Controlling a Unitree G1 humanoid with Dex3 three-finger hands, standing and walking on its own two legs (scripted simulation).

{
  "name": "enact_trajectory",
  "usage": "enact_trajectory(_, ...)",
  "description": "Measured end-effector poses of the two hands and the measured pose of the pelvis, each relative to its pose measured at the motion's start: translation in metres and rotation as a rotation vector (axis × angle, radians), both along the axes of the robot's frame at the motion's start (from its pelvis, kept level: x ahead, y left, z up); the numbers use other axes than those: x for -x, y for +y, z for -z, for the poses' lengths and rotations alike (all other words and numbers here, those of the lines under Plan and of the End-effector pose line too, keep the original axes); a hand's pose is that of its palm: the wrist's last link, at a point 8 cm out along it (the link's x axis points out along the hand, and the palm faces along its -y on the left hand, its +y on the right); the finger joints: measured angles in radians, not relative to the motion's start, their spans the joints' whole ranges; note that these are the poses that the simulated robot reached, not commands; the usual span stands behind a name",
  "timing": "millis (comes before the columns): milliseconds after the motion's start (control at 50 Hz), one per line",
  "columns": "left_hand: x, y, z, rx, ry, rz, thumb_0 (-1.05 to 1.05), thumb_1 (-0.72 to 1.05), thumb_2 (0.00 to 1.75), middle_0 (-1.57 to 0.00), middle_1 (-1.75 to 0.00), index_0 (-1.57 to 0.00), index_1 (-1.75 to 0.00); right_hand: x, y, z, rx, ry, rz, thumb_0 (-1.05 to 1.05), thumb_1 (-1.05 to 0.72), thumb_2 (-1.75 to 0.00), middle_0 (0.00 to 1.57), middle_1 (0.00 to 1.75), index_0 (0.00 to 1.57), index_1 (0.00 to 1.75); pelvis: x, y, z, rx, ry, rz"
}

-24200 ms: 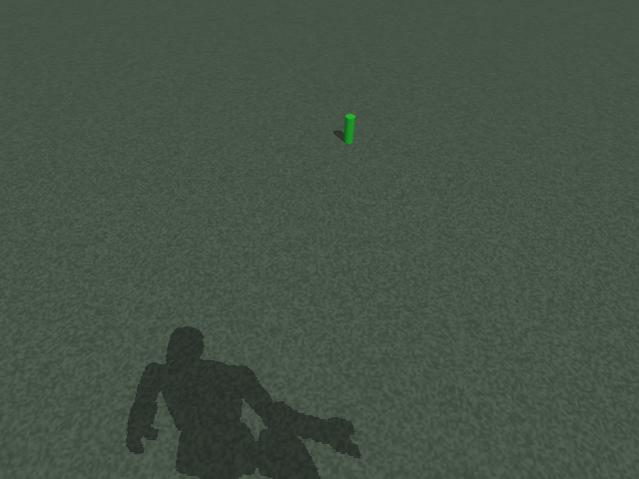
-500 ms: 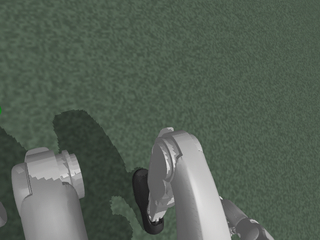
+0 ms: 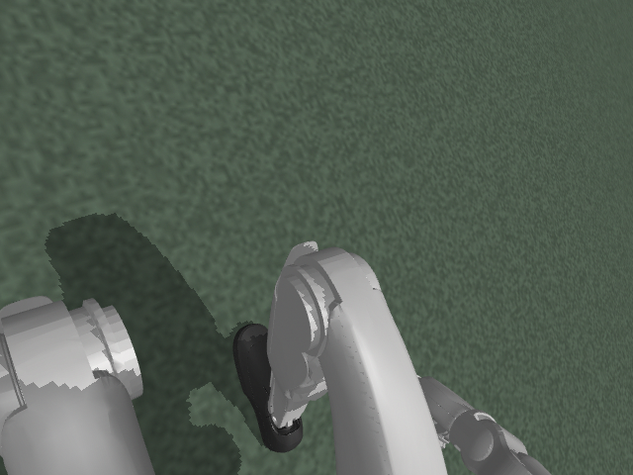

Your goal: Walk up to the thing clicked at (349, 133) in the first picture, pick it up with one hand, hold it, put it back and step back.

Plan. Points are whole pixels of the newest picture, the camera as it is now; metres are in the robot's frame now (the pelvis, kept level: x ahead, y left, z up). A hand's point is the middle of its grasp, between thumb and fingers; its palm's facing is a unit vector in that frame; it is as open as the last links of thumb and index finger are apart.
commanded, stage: lower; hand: left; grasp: from the side
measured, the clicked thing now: out of the picture +0.45 +0.31 -0.19
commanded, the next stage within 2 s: loosen in 0.44 s
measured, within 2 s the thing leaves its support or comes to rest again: rests again in 0.34 s
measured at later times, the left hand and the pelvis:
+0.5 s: hand out of the picture +0.45 +0.29 -0.17, palm faces +0.39 -0.92 -0.02, open 7.3 cm; pelvis +0.00 +0.01 +0.00, yaw -2 degrees
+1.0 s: hand out of the picture +0.45 +0.30 -0.17, palm faces +0.40 -0.92 +0.01, open 10.6 cm; pelvis -0.01 +0.01 +0.00, yaw -2 degrees
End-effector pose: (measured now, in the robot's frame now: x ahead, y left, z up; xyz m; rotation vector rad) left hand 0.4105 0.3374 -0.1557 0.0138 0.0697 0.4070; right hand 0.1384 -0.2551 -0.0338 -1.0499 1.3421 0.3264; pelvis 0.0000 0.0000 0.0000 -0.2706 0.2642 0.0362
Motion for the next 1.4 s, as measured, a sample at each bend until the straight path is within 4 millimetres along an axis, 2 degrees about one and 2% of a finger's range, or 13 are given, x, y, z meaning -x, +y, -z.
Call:
enact_trajectory(440,0.0,-0.004,0.016,0.012,0.0,0.005,0.03,-0.05,1.11,-0.91,-1.07,-0.87,-1.06,-0.001,0.007,-0.011,0.043,0.005,-0.052,0.0,-0.89,-0.9,0.2,0.3,0.2,0.3,0.003,0.006,0.001,0.032,-0.032,0.018)
enact_trajectory(640,0.001,-0.003,0.017,0.01,-0.014,0.005,0.03,-0.04,1.1,-0.91,-1.07,-0.87,-1.06,-0.004,0.012,-0.014,0.048,0.0,-0.075,0.0,-0.9,-0.9,0.2,0.3,0.2,0.3,0.004,0.008,0.001,0.041,-0.04,0.021)
enact_trajectory(700,0.001,-0.003,0.017,0.023,-0.023,-0.013,0.03,-0.02,1.04,-0.92,-1.04,-0.87,-1.03,-0.005,0.014,-0.015,0.049,-0.003,-0.082,0.0,-0.9,-0.9,0.2,0.3,0.2,0.3,0.004,0.008,0.001,0.043,-0.044,0.023)
enact_trajectory(840,-0.002,-0.003,0.016,0.019,-0.044,-0.001,0.01,-0.02,0.8,-0.92,-0.92,-0.89,-0.9,-0.005,0.016,-0.017,0.055,-0.006,-0.087,0.0,-0.91,-0.9,0.21,0.3,0.21,0.3,0.005,0.009,0.001,0.05,-0.049,0.026)
enact_trajectory(1020,-0.001,0.0,0.014,0.02,-0.038,-0.007,0.0,-0.18,0.49,-0.7,-0.62,-0.7,-0.62,-0.003,0.019,-0.017,0.048,-0.004,-0.083,0.0,-0.91,-0.9,0.21,0.3,0.21,0.3,0.006,0.011,0.0,0.054,-0.048,0.027)
enact_trajectory(1260,-0.001,-0.002,0.015,0.033,-0.05,-0.014,-0.01,-0.35,0.27,-0.39,-0.32,-0.39,-0.32,-0.006,0.021,-0.018,0.05,-0.006,-0.091,0.0,-0.91,-0.9,0.21,0.3,0.21,0.3,0.006,0.01,-0.001,0.055,-0.048,0.029)
enact_trajectory(1340,-0.001,0.006,0.01,0.025,-0.079,-0.035,-0.01,-0.39,0.22,-0.29,-0.23,-0.28,-0.23,-0.007,0.02,-0.019,0.056,-0.013,-0.088,0.0,-0.9,-0.9,0.21,0.3,0.21,0.3,0.006,0.01,-0.001,0.055,-0.052,0.029)
enact_trajectory(1400,-0.002,0.019,-0.002,-0.005,-0.111,-0.04,-0.01,-0.43,0.18,-0.22,-0.17,-0.21,-0.17,-0.005,0.018,-0.018,0.06,-0.011,-0.07,0.0,-0.9,-0.9,0.21,0.3,0.21,0.3,0.006,0.01,-0.002,0.051,-0.048,0.026)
